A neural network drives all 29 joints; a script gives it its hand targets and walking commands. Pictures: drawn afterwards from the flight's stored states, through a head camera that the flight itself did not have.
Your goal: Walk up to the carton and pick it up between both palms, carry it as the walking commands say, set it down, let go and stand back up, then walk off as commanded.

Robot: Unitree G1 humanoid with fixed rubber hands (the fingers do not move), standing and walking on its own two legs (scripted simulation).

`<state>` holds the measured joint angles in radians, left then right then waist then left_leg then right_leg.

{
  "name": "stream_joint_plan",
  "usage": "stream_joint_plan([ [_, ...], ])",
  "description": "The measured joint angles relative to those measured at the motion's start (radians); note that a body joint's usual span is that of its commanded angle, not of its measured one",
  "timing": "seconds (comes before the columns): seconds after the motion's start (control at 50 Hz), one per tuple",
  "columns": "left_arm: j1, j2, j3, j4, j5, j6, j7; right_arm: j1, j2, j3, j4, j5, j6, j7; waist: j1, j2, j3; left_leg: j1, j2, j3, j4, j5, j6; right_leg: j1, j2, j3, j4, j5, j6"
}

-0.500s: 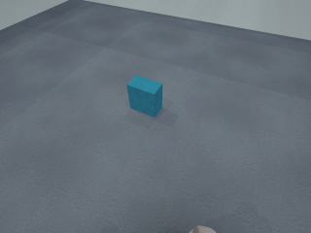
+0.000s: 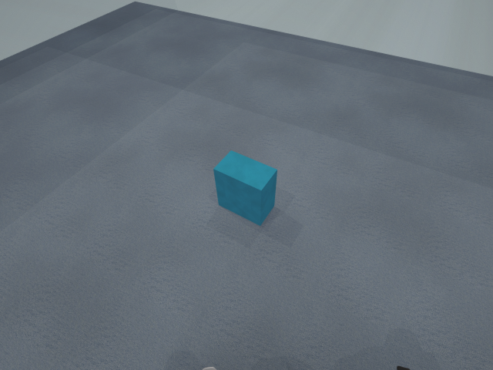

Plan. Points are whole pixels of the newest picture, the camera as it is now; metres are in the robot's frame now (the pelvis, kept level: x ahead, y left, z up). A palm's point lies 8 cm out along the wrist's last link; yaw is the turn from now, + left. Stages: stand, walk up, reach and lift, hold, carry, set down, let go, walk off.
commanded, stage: walk up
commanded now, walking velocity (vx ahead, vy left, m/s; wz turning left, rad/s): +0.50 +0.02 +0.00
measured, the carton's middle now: (245, 188) +1.00 +0.06 -0.63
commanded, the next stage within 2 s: none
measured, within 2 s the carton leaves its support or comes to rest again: neither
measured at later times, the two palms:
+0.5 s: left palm (163, 258) +0.37 +0.22 -0.12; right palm (387, 346) +0.21 -0.23 -0.17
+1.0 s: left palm (158, 223) +0.48 +0.27 -0.15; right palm (341, 220) +0.48 -0.19 -0.14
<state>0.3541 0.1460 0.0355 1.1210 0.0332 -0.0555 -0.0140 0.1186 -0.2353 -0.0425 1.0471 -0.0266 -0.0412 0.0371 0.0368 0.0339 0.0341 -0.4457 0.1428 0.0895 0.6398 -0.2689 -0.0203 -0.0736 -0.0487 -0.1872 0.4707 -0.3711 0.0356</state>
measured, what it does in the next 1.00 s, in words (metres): walks ahead: left foot, then right foot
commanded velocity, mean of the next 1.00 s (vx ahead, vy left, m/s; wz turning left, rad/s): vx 0.40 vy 0.01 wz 0.00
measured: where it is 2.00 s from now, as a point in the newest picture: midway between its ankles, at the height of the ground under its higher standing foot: (254, 306)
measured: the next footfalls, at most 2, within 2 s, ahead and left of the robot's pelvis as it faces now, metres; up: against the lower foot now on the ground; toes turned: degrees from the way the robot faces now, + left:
left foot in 0.02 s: +0.15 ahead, +0.14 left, +0.00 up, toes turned +9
right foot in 0.36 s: +0.33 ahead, -0.11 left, +0.00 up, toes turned -11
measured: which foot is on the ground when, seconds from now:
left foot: up 0.00-0.00, down 0.02-0.40, up 0.42-0.72, down 0.74-1.00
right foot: down 0.00-0.04, up 0.06-0.34, down 0.36-0.76, up 0.78-1.00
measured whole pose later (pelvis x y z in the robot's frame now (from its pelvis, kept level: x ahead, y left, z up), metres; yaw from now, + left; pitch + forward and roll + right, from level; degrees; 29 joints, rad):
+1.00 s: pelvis +0.44 +0.04 +0.00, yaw -2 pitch -1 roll +1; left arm 0.22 0.19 0.05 1.05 0.03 0.01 0.00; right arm 0.21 -0.13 -0.05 1.04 -0.03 -0.05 -0.02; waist 0.01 -0.05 0.07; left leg -0.28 0.04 0.18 0.61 -0.30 0.04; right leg -0.41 -0.12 -0.08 0.89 -0.43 0.03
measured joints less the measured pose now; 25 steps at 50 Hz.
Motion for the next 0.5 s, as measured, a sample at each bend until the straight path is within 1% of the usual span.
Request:
stream_joint_plan([
  [0.02, 0.016, 0.008, 0.000, 0.010, -0.002, 0.003, -0.001, -0.007, 0.005, 0.000, -0.005, -0.001, -0.009, 0.000, 0.003, -0.012, -0.002, 0.016, -0.008, 0.010, -0.030, 0.056, 0.007, 0.007, -0.011, 0.002, 0.026, -0.031, 0.010],
  [0.04, 0.028, 0.019, 0.001, 0.020, -0.004, 0.005, -0.003, -0.014, 0.017, -0.004, -0.008, -0.003, -0.021, -0.003, 0.008, -0.039, -0.003, 0.022, -0.023, 0.026, -0.013, 0.096, 0.018, -0.002, -0.036, 0.014, 0.081, -0.070, 0.011],
  [0.06, 0.033, 0.027, 0.002, 0.027, -0.007, 0.009, -0.003, -0.017, 0.029, -0.010, -0.013, -0.007, -0.033, -0.008, 0.012, -0.059, -0.004, 0.021, -0.032, 0.042, 0.025, 0.067, 0.027, -0.039, -0.057, 0.037, 0.183, -0.100, -0.004],
  [0.1, 0.024, 0.040, 0.006, 0.031, -0.012, 0.016, -0.003, -0.003, 0.050, -0.012, -0.025, -0.008, -0.051, -0.018, 0.013, -0.073, -0.007, 0.033, -0.041, 0.057, 0.066, -0.012, 0.038, -0.150, -0.053, 0.099, 0.453, -0.119, -0.028],
  [0.12, 0.011, 0.048, 0.008, 0.028, -0.012, 0.016, -0.003, 0.011, 0.062, -0.008, -0.027, -0.009, -0.054, -0.022, 0.011, -0.080, -0.008, 0.050, -0.048, 0.065, 0.065, -0.036, 0.040, -0.206, -0.051, 0.119, 0.568, -0.102, -0.035],
  [0.14, -0.005, 0.055, 0.011, 0.022, -0.012, 0.015, -0.003, 0.027, 0.075, -0.005, -0.026, -0.009, -0.053, -0.027, 0.008, -0.087, -0.008, 0.072, -0.056, 0.071, 0.054, -0.048, 0.038, -0.256, -0.053, 0.130, 0.647, -0.076, -0.038],
  [0.18, -0.043, 0.065, 0.015, 0.001, -0.009, 0.015, -0.005, 0.065, 0.100, 0.002, -0.015, -0.008, -0.047, -0.035, -0.004, -0.096, -0.007, 0.122, -0.073, 0.081, 0.020, -0.061, 0.038, -0.336, -0.064, 0.137, 0.700, -0.029, -0.027],
  [0.22, -0.085, 0.067, 0.018, -0.032, -0.003, 0.021, -0.007, 0.103, 0.112, -0.009, 0.002, -0.002, -0.042, -0.060, -0.020, -0.095, -0.005, 0.178, -0.089, 0.089, -0.021, -0.071, 0.037, -0.388, -0.077, 0.133, 0.642, 0.000, -0.007],
  [0.26, -0.130, 0.064, 0.017, -0.066, -0.001, 0.027, -0.010, 0.140, 0.108, -0.008, 0.023, -0.001, -0.035, -0.053, -0.035, -0.089, 0.003, 0.237, -0.102, 0.096, -0.062, -0.081, 0.033, -0.411, -0.090, 0.121, 0.518, 0.022, 0.008],
  [0.3, -0.175, 0.059, 0.015, -0.097, -0.001, 0.028, -0.014, 0.174, 0.103, -0.008, 0.044, -0.003, -0.028, -0.042, -0.050, -0.080, 0.014, 0.292, -0.113, 0.103, -0.091, -0.098, 0.026, -0.413, -0.095, 0.106, 0.383, 0.042, 0.013],
  [0.36, -0.228, 0.052, 0.012, -0.129, -0.002, 0.019, -0.018, 0.222, 0.091, -0.010, 0.073, -0.002, -0.015, -0.030, -0.072, -0.060, 0.023, 0.358, -0.118, 0.104, -0.092, -0.149, 0.007, -0.374, -0.084, 0.076, 0.211, 0.111, 0.005],
  [0.38, -0.242, 0.046, 0.012, -0.133, -0.001, 0.011, -0.016, 0.236, 0.082, -0.010, 0.081, -0.001, -0.010, -0.026, -0.081, -0.040, 0.025, 0.366, -0.106, 0.093, -0.063, -0.180, 0.001, -0.355, -0.073, 0.066, 0.197, 0.162, -0.021],
  [0.4, -0.254, 0.034, 0.012, -0.136, 0.001, 0.002, -0.013, 0.243, 0.068, -0.008, 0.088, 0.001, -0.003, -0.024, -0.092, -0.006, 0.030, 0.358, -0.081, 0.071, -0.006, -0.216, 0.006, -0.341, -0.058, 0.043, 0.218, 0.154, -0.046],
  [0.42, -0.260, 0.028, 0.009, -0.143, 0.004, -0.007, -0.008, 0.244, 0.060, -0.001, 0.092, 0.003, 0.005, -0.022, -0.099, 0.014, 0.031, 0.323, -0.068, 0.039, 0.092, -0.225, 0.021, -0.331, -0.051, 0.024, 0.239, 0.122, -0.061],
  [0.44, -0.257, 0.026, 0.005, -0.153, 0.006, -0.014, -0.003, 0.238, 0.055, 0.005, 0.095, 0.004, 0.012, -0.021, -0.099, 0.020, 0.032, 0.276, -0.070, 0.008, 0.216, -0.238, 0.030, -0.320, -0.046, 0.018, 0.251, 0.090, -0.069],
  [0.48, -0.237, 0.022, -0.004, -0.156, 0.006, -0.016, 0.005, 0.210, 0.045, 0.008, 0.099, 0.003, 0.016, -0.017, -0.091, 0.026, 0.031, 0.184, -0.070, -0.026, 0.435, -0.215, 0.033, -0.280, -0.030, 0.015, 0.234, 0.058, -0.073],
  [0.5, -0.223, 0.017, -0.005, -0.150, 0.006, -0.013, 0.008, 0.192, 0.039, 0.006, 0.096, 0.004, 0.013, -0.016, -0.087, 0.031, 0.029, 0.142, -0.063, -0.034, 0.499, -0.181, 0.029, -0.252, -0.019, 0.014, 0.208, 0.058, -0.070],
])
